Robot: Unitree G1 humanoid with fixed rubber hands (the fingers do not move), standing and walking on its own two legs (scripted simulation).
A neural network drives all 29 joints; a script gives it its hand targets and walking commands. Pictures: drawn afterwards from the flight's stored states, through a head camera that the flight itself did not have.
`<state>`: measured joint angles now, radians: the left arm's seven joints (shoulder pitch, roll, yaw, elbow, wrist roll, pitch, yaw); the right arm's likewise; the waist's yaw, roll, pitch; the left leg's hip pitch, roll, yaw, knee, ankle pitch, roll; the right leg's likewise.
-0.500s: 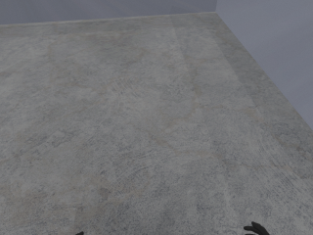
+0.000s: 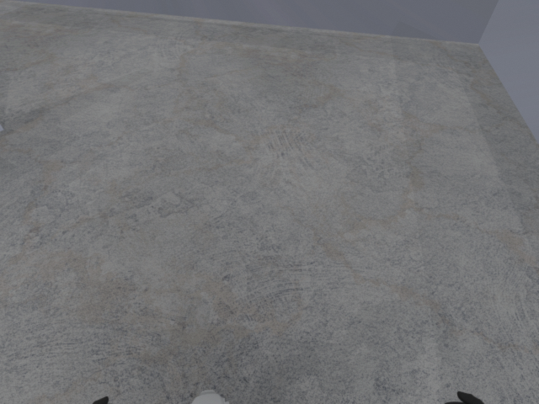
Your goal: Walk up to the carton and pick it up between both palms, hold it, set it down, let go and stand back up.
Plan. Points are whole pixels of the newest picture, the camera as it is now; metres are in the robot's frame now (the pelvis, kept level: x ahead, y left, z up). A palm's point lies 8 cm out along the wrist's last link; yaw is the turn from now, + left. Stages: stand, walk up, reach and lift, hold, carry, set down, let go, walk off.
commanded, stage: walk up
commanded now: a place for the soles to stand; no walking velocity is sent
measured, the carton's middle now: out of the picture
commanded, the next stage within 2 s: none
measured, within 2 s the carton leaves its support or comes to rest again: neither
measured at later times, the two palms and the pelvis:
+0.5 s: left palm out of the picture +0.15 +0.40 -0.09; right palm (349, 325) +0.30 -0.13 -0.13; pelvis +0.15 +0.11 -0.02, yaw +21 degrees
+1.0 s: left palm out of the picture +0.11 +0.53 -0.14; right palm (175, 206) +0.57 +0.23 -0.10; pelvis +0.29 +0.32 -0.03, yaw +44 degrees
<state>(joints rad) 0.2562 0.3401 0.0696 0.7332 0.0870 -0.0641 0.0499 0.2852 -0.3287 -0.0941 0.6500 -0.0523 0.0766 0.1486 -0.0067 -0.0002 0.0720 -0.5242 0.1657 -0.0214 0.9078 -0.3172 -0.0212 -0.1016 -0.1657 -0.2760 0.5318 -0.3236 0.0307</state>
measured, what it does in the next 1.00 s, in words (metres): steps to the left, turning left: left foot, then right foot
